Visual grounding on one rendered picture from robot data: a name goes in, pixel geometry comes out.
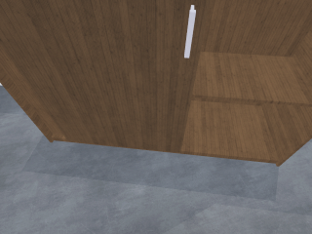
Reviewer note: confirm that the wardrobe door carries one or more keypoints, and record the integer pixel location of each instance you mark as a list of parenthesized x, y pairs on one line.
[(14, 74), (109, 72)]

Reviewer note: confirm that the handle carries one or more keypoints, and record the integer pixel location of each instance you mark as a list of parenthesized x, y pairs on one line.
[(190, 28)]

